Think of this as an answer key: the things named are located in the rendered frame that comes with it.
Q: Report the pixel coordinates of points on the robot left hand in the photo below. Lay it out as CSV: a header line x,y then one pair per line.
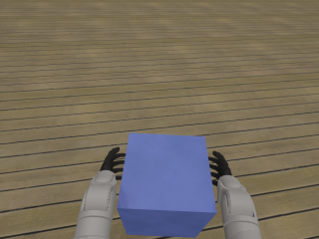
x,y
109,162

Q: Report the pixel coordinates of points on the robot right hand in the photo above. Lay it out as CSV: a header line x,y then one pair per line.
x,y
221,167

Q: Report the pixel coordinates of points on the right robot forearm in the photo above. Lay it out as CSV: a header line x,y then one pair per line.
x,y
239,217

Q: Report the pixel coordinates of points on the left robot forearm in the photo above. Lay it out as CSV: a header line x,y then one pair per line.
x,y
97,207

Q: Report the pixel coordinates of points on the carton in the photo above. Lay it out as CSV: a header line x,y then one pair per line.
x,y
166,188

